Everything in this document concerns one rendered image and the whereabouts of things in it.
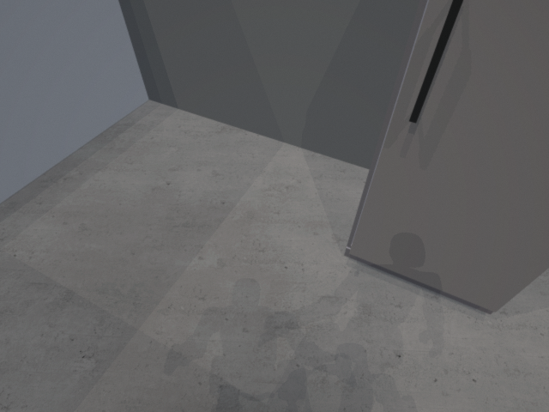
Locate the handle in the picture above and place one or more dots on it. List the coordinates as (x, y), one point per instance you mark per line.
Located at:
(443, 39)

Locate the fridge door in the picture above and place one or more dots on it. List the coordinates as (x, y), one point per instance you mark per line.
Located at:
(460, 199)

